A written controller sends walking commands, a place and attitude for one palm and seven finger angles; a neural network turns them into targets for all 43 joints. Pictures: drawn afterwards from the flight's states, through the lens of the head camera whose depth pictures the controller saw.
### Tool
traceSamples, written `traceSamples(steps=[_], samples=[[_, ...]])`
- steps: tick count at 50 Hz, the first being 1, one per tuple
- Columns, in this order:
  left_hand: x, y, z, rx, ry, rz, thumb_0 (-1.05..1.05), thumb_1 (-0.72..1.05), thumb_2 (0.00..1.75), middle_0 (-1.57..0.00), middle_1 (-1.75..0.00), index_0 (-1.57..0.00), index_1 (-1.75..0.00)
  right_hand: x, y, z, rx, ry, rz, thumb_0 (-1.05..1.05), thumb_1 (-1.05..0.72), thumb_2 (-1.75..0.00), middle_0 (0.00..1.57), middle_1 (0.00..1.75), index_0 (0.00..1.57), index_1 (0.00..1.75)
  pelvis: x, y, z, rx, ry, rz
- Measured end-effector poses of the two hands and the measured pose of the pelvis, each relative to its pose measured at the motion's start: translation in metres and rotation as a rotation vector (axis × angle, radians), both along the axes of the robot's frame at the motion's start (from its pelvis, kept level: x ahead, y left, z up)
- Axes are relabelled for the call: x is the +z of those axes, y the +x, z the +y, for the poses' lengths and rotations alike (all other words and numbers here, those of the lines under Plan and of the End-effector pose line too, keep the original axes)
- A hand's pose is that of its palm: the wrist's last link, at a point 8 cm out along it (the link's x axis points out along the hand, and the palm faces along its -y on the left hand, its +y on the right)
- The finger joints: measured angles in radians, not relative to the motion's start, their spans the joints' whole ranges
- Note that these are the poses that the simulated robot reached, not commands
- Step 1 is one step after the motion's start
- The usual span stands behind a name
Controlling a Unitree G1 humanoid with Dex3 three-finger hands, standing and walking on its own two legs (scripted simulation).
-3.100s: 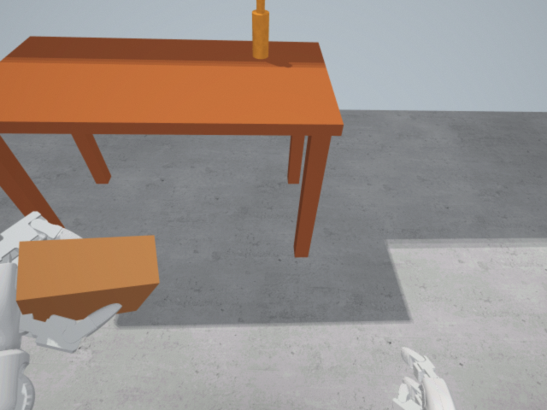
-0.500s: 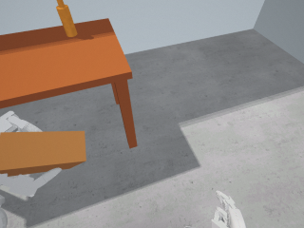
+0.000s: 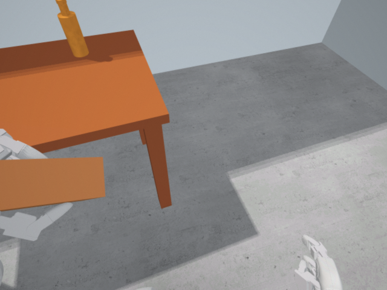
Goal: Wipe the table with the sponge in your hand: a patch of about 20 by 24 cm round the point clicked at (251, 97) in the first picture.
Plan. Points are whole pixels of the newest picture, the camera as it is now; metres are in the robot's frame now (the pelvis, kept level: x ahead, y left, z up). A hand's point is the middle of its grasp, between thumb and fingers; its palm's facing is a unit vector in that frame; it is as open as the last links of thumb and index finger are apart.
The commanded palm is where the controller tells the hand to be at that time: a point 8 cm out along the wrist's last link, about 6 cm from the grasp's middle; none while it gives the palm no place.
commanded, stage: take the last steps up to it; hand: left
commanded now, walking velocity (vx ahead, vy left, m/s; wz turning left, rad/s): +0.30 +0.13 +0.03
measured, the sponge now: (62, 184) +0.23 +0.20 +0.17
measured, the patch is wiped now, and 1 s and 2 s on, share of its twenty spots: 0.00 0.00 0.00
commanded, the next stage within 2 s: come to a stop and stand still in 0.60 s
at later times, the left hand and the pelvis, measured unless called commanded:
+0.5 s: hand (54, 133) +0.32 +0.25 +0.18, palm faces +0.40 -0.79 -0.47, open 9.6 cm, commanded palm +0.26 +0.30 +0.19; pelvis +0.11 +0.01 +0.02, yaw +2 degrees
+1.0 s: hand (54, 107) +0.38 +0.27 +0.18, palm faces +0.40 -0.80 -0.45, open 9.6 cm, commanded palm +0.32 +0.31 +0.19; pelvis +0.16 +0.03 +0.01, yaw +0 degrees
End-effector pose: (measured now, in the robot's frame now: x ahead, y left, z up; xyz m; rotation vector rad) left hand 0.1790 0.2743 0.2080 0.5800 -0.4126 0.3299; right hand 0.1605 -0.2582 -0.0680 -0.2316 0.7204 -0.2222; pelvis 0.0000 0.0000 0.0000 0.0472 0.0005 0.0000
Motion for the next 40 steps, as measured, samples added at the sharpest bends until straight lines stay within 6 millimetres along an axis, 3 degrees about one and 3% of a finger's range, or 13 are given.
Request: traceSamples(steps=[4, 9, 13, 16, 23, 28, 31, 35, 40], samples=[[-0.006, 0.027, 0.013, 0.025, -0.040, 0.027, 0.00, -0.45, 0.98, -0.80, -1.33, -0.80, -1.32, -0.002, 0.018, 0.031, 0.008, 0.080, -0.017, 0.01, -0.91, -0.90, 0.19, 0.30, 0.20, 0.30, 0.004, 0.016, 0.003, -0.004, -0.015, 0.010], [-0.002, 0.039, -0.002, 0.009, -0.047, 0.074, -0.01, -0.45, 0.98, -0.80, -1.33, -0.80, -1.32, -0.011, 0.031, 0.057, 0.054, 0.157, 0.005, 0.01, -0.91, -0.90, 0.20, 0.30, 0.20, 0.30, 0.008, 0.038, 0.002, -0.005, -0.026, 0.017], [0.000, 0.047, -0.012, 0.025, 0.015, 0.082, 0.00, -0.45, 0.98, -0.81, -1.33, -0.80, -1.32, -0.034, 0.044, 0.059, 0.087, 0.182, 0.053, 0.01, -0.90, -0.90, 0.20, 0.30, 0.21, 0.30, -0.001, 0.058, -0.005, 0.014, -0.027, 0.005], [-0.003, 0.058, -0.005, 0.065, -0.015, 0.091, 0.00, -0.45, 0.98, -0.81, -1.33, -0.80, -1.32, -0.043, 0.054, 0.051, 0.103, 0.165, 0.127, 0.01, -0.90, -0.90, 0.20, 0.30, 0.21, 0.30, 0.001, 0.072, -0.004, 0.024, -0.020, -0.001], [-0.011, 0.092, 0.012, 0.096, -0.061, 0.152, 0.00, -0.45, 0.99, -0.81, -1.33, -0.80, -1.32, -0.019, 0.085, 0.029, 0.081, 0.073, 0.154, 0.01, -0.91, -0.90, 0.20, 0.30, 0.21, 0.30, 0.018, 0.100, 0.007, 0.033, 0.000, 0.012], [-0.009, 0.114, 0.024, 0.030, -0.051, 0.120, 0.00, -0.45, 0.99, -0.81, -1.33, -0.80, -1.32, 0.002, 0.116, 0.029, 0.057, -0.011, 0.091, 0.01, -0.91, -0.90, 0.20, 0.30, 0.20, 0.30, 0.015, 0.122, 0.027, 0.020, -0.009, 0.009], [-0.008, 0.131, 0.039, -0.010, -0.033, 0.044, 0.00, -0.45, 0.99, -0.81, -1.33, -0.80, -1.32, 0.006, 0.136, 0.038, 0.022, -0.043, 0.029, 0.01, -0.91, -0.90, 0.20, 0.30, 0.20, 0.30, 0.003, 0.137, 0.043, 0.003, -0.019, -0.002], [-0.007, 0.154, 0.060, -0.002, -0.034, 0.014, 0.00, -0.45, 0.99, -0.81, -1.33, -0.80, -1.32, 0.010, 0.153, 0.066, 0.016, 0.008, -0.014, 0.01, -0.91, -0.90, 0.19, 0.30, 0.20, 0.30, 0.004, 0.145, 0.051, -0.001, -0.031, -0.004], [0.000, 0.161, 0.059, -0.004, -0.065, 0.044, 0.00, -0.45, 0.99, -0.81, -1.33, -0.80, -1.32, 0.009, 0.160, 0.101, 0.065, 0.097, -0.016, 0.01, -0.91, -0.90, 0.20, 0.30, 0.20, 0.30, 0.012, 0.155, 0.054, -0.006, -0.051, 0.009]])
